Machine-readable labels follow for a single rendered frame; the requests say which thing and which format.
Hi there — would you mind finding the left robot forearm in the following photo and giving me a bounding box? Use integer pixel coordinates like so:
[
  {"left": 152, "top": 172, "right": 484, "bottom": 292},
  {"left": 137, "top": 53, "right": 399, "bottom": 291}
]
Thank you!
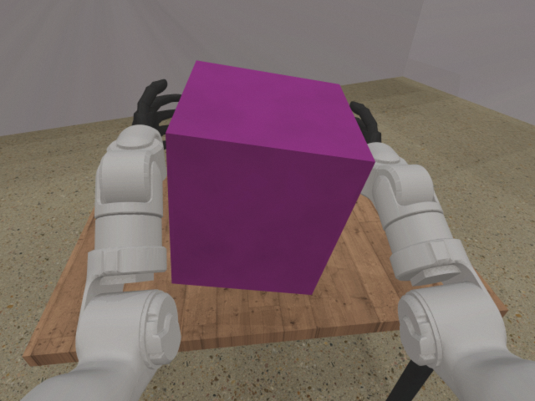
[{"left": 75, "top": 124, "right": 167, "bottom": 359}]

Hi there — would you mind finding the table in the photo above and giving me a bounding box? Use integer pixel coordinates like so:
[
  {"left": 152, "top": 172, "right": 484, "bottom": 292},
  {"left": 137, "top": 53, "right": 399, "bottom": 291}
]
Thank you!
[{"left": 22, "top": 176, "right": 508, "bottom": 401}]

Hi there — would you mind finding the carton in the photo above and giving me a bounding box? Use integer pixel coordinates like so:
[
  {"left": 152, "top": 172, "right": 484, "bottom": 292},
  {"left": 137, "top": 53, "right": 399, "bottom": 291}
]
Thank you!
[{"left": 166, "top": 61, "right": 375, "bottom": 295}]

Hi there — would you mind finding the right robot upper arm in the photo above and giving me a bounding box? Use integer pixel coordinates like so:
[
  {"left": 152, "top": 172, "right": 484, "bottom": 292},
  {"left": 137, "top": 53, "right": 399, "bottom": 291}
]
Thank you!
[{"left": 398, "top": 282, "right": 535, "bottom": 401}]

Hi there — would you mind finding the robot left hand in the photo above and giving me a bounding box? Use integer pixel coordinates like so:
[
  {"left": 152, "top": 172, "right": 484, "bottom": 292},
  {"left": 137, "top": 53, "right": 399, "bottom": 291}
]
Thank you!
[{"left": 131, "top": 79, "right": 181, "bottom": 150}]

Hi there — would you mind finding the right robot forearm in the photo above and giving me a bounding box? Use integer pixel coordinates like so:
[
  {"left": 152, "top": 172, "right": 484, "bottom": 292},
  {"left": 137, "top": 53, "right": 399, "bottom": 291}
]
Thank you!
[{"left": 360, "top": 142, "right": 507, "bottom": 345}]

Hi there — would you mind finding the left robot upper arm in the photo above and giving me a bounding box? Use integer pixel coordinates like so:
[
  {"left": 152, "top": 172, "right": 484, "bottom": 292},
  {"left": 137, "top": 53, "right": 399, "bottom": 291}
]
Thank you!
[{"left": 20, "top": 289, "right": 181, "bottom": 401}]

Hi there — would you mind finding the robot right hand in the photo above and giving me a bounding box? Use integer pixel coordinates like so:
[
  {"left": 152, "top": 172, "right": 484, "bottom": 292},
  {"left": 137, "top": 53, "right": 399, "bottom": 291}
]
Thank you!
[{"left": 349, "top": 101, "right": 381, "bottom": 144}]

